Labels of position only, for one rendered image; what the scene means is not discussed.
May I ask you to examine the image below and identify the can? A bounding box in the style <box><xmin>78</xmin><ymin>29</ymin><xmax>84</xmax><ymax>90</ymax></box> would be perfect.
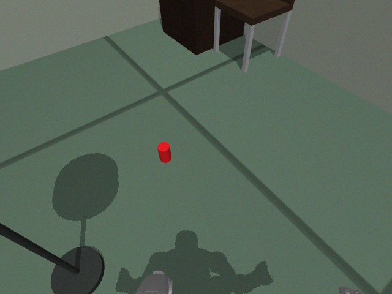
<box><xmin>157</xmin><ymin>142</ymin><xmax>172</xmax><ymax>163</ymax></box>

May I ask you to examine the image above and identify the chair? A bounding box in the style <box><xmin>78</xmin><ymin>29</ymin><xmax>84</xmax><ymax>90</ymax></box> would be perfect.
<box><xmin>213</xmin><ymin>0</ymin><xmax>295</xmax><ymax>73</ymax></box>

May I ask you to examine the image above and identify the floor lamp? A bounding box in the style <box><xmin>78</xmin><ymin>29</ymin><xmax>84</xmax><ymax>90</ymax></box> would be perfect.
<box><xmin>0</xmin><ymin>223</ymin><xmax>105</xmax><ymax>294</ymax></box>

